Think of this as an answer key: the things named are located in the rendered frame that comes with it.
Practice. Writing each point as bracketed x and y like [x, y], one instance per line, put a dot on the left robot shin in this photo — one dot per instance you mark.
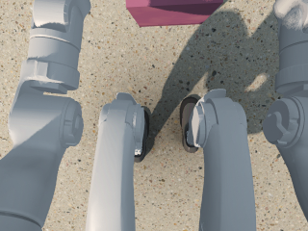
[105, 109]

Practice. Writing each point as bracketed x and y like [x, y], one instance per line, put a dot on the robot right upper arm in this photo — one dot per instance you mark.
[286, 126]

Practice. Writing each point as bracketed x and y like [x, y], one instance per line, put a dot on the robot left upper arm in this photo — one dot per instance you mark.
[42, 127]

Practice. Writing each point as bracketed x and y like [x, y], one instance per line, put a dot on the carton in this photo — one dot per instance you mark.
[152, 13]

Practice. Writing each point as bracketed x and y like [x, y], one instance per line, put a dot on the robot left forearm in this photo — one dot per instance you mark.
[54, 47]

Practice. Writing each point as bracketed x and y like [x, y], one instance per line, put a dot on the robot right forearm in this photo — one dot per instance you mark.
[292, 17]

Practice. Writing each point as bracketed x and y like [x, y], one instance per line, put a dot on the robot left thigh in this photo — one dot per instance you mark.
[111, 205]

